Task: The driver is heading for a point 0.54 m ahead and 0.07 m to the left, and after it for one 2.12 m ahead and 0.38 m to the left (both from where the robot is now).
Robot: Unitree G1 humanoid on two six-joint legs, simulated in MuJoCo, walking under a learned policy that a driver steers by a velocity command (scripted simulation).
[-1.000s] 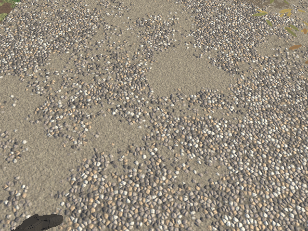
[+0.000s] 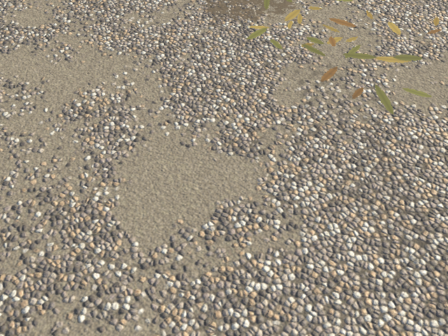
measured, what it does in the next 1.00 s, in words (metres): walks ahead, turning left: right foot, then left foot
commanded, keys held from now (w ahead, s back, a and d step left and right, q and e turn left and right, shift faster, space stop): e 0.08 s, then q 0.36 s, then w+q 0.52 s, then w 0.04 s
